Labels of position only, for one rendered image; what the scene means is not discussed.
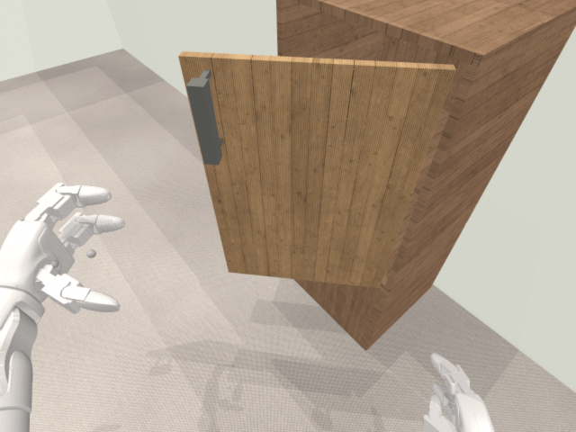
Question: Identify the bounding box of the cupboard door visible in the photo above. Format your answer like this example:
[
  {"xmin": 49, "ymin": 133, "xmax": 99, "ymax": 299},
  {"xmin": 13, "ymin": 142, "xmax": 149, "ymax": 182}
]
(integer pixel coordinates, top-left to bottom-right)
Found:
[{"xmin": 178, "ymin": 51, "xmax": 456, "ymax": 288}]

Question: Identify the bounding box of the robot left forearm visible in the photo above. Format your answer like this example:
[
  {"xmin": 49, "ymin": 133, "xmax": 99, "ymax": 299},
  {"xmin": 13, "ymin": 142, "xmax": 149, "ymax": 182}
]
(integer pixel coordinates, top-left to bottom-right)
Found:
[{"xmin": 0, "ymin": 286, "xmax": 45, "ymax": 432}]

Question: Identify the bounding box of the handle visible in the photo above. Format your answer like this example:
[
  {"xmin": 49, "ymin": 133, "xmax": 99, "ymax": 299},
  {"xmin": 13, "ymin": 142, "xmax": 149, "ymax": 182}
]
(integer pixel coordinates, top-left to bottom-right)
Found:
[{"xmin": 186, "ymin": 69, "xmax": 223, "ymax": 165}]

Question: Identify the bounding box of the left robot hand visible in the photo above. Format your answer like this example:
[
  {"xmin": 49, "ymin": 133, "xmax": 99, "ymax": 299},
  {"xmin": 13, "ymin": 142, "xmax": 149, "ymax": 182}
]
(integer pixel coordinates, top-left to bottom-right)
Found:
[{"xmin": 0, "ymin": 183, "xmax": 125, "ymax": 314}]

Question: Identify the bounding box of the right robot hand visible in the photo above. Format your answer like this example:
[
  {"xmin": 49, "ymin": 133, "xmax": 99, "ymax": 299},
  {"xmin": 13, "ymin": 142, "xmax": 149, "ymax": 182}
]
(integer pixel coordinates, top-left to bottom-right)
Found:
[{"xmin": 424, "ymin": 353, "xmax": 495, "ymax": 432}]

